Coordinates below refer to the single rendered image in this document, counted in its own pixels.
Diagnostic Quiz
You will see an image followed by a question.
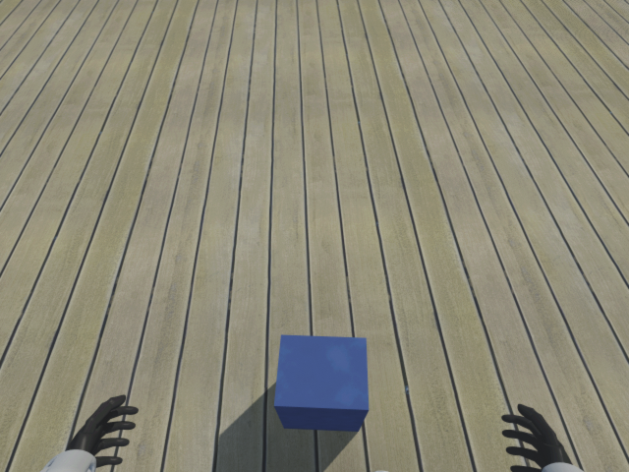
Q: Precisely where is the robot left forearm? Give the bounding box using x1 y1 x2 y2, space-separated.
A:
39 449 96 472

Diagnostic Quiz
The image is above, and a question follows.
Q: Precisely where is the right robot hand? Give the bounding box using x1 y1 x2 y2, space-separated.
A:
501 404 573 472

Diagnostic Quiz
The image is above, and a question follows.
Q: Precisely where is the left robot hand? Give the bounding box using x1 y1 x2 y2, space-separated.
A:
65 394 139 468

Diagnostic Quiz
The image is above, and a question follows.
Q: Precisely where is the carton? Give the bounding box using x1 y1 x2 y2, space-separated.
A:
274 334 369 432

